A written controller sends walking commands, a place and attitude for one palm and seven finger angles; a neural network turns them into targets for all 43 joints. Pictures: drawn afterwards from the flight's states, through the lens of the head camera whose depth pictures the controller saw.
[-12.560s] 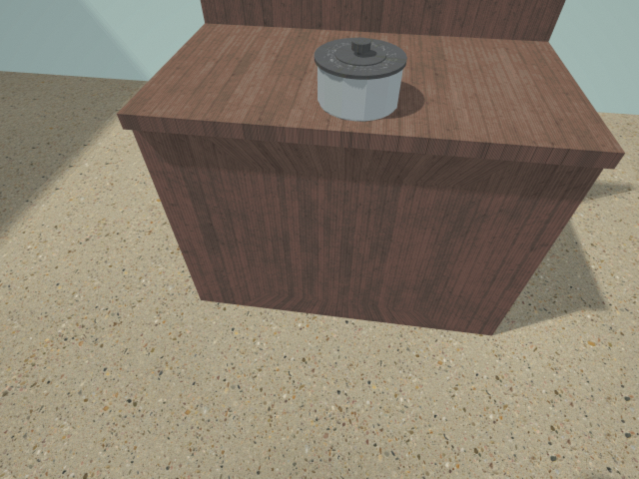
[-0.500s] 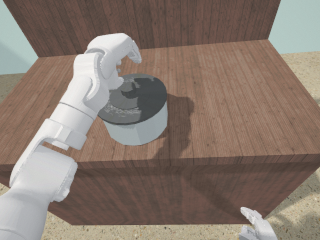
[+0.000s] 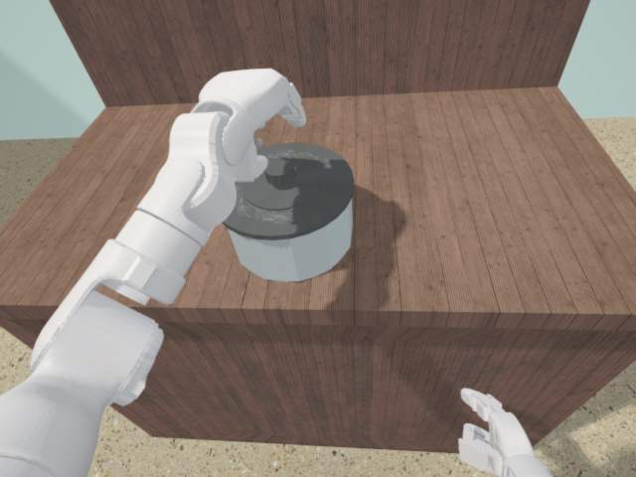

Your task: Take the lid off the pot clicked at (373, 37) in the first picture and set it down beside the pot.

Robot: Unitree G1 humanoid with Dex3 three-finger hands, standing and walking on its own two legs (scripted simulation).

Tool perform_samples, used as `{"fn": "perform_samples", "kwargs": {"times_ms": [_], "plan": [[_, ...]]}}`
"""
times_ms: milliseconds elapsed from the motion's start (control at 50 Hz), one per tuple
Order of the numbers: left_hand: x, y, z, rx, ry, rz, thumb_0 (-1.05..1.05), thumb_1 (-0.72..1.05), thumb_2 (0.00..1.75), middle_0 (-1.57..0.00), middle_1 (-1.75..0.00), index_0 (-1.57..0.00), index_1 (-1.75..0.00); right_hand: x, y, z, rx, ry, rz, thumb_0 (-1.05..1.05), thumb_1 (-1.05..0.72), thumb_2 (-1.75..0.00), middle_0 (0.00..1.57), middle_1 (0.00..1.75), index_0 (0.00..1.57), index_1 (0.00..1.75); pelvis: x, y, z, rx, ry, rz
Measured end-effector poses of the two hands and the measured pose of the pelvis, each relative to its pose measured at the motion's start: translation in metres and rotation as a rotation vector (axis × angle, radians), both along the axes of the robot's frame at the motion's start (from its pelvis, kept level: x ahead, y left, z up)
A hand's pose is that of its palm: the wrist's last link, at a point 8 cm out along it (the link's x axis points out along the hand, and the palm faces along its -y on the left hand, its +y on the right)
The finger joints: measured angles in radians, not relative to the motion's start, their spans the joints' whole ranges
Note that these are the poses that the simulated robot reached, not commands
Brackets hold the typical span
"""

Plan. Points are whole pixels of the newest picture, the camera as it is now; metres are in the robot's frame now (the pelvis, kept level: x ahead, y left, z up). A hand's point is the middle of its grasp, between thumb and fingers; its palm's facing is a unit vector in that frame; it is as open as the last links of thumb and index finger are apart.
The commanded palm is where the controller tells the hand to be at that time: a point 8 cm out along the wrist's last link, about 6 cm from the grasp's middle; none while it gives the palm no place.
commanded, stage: move the open hand above the knob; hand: left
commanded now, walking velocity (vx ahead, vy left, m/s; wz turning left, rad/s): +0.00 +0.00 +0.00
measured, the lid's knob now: (279, 171) +0.47 +0.08 +0.16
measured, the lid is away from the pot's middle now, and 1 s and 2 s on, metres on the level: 0.00 0.00 0.00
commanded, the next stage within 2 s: lower the open fingers around the knob in 0.14 s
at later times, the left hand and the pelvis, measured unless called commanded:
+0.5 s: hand (255, 156) +0.43 +0.09 +0.21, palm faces -0.18 -0.08 -0.98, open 9.9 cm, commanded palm +0.41 +0.10 +0.27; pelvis +0.00 -0.01 +0.00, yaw +0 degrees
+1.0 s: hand (272, 179) +0.43 +0.08 +0.17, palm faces -0.22 -0.08 -0.97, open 9.9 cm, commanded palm +0.41 +0.09 +0.23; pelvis +0.01 +0.00 +0.00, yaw +0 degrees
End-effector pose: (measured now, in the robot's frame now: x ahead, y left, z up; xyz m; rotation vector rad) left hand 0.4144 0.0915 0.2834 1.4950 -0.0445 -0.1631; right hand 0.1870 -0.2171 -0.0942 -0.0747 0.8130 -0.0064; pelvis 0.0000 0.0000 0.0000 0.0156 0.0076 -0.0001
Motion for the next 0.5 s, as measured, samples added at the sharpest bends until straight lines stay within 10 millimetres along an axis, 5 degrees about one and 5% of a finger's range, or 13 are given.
{"fn": "perform_samples", "kwargs": {"times_ms": [500], "plan": [[0.009,0.010,-0.021,-0.008,0.104,0.038,0.00,-0.37,1.68,-0.89,-0.08,-0.89,-0.08,-0.034,-0.031,-0.008,-0.053,0.060,-0.082,0.01,-0.91,-0.90,0.20,0.30,0.20,0.30,0.001,-0.006,0.001,0.001,-0.008,-0.008]]}}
